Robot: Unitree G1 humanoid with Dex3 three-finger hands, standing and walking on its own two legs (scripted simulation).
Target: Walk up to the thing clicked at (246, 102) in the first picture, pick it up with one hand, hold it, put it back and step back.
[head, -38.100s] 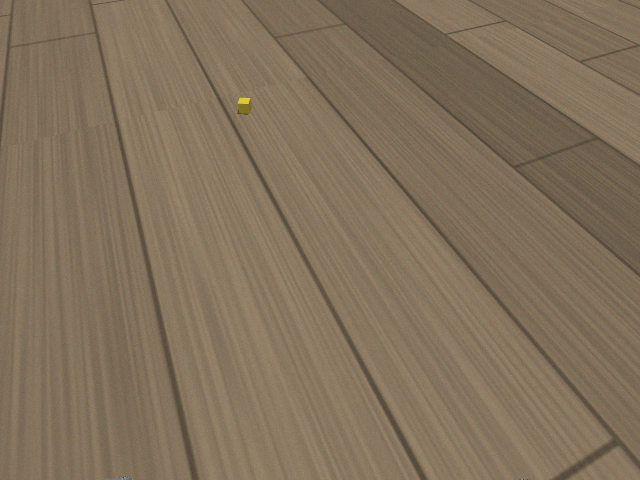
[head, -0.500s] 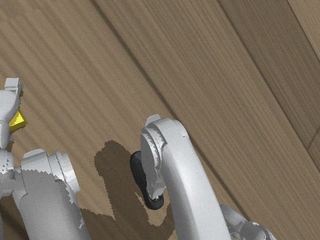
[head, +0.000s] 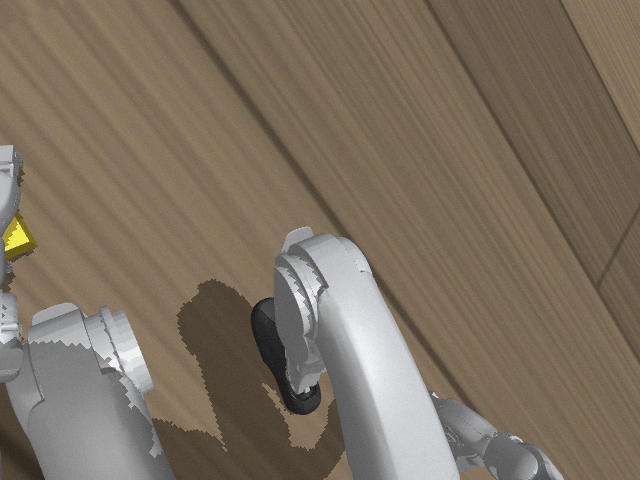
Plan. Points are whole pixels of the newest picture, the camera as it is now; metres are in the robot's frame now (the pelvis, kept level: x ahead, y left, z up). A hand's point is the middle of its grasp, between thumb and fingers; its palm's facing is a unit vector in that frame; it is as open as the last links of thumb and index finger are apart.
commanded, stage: close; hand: left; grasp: from above
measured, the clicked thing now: out of the picture +0.42 +0.24 -0.28
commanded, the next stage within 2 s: none
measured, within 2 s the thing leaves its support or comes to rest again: neither
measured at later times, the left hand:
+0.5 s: hand out of the picture +0.43 +0.24 -0.25, palm faces -0.48 -0.06 -0.88, open 12.9 cm
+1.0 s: hand out of the picture +0.42 +0.25 -0.25, palm faces -0.44 -0.03 -0.90, open 11.8 cm
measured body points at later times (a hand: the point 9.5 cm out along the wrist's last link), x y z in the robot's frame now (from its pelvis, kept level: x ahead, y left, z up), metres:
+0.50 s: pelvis +0.00 +0.00 +0.00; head +0.27 +0.11 +0.35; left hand +0.45 +0.24 -0.20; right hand +0.06 -0.26 -0.06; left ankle +0.06 +0.13 -0.27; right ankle +0.12 -0.12 -0.27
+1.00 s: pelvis +0.00 +0.00 +0.01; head +0.27 +0.12 +0.35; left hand +0.44 +0.25 -0.20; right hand +0.06 -0.26 -0.05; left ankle +0.06 +0.13 -0.27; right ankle +0.12 -0.12 -0.27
